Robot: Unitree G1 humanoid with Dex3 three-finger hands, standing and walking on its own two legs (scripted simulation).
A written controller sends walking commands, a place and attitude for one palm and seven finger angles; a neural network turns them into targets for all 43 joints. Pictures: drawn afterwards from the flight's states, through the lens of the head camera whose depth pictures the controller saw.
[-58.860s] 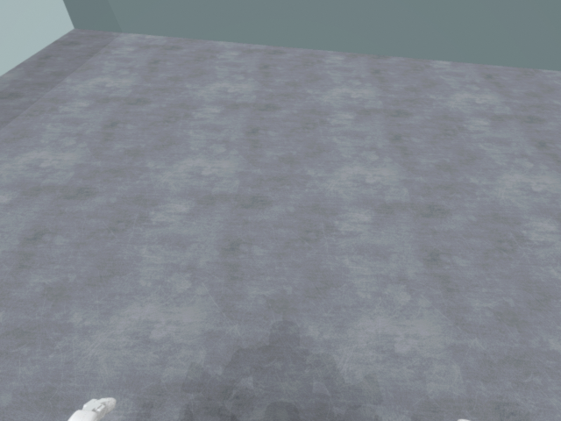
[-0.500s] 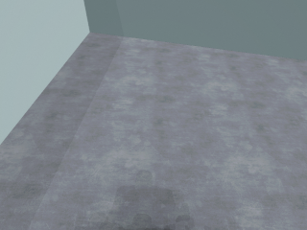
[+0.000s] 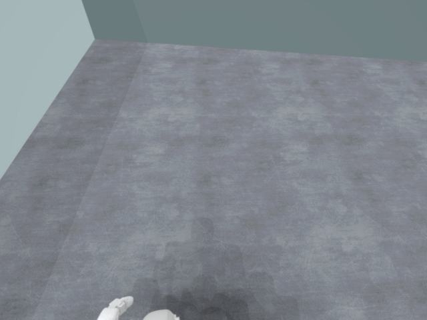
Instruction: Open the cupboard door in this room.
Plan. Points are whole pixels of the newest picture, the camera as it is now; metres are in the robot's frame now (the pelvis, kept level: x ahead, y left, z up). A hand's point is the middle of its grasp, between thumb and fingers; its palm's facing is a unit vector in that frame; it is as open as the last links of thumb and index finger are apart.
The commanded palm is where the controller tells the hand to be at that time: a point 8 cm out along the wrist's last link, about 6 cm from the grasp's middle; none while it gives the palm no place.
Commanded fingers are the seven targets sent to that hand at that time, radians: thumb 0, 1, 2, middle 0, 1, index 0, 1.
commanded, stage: turn to face it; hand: left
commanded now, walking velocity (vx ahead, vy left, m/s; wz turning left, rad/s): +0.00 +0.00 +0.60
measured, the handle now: out of the picture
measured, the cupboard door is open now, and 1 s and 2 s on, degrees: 43 43 43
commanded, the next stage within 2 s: none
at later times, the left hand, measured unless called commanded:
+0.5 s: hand out of the picture +0.11 +0.23 -0.15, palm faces +0.29 -0.91 -0.28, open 7.4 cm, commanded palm none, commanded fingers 0.00 0.90 0.90 -0.20 -0.30 -0.20 -0.30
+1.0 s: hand out of the picture +0.00 +0.19 -0.18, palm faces +0.60 -0.77 -0.23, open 7.4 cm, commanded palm none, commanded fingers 0.00 0.90 0.90 -0.20 -0.30 -0.20 -0.30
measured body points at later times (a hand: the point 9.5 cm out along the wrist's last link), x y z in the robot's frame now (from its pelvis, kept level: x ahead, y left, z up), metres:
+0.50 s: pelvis +0.06 -0.01 +0.00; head +0.11 +0.00 +0.45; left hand +0.09 +0.28 -0.13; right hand +0.19 -0.24 -0.14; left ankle +0.06 +0.11 -0.73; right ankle +0.10 -0.15 -0.71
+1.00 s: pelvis +0.08 -0.02 -0.01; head +0.11 +0.03 +0.44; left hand -0.03 +0.23 -0.16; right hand +0.33 -0.16 -0.13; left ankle +0.03 +0.08 -0.73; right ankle +0.12 -0.16 -0.67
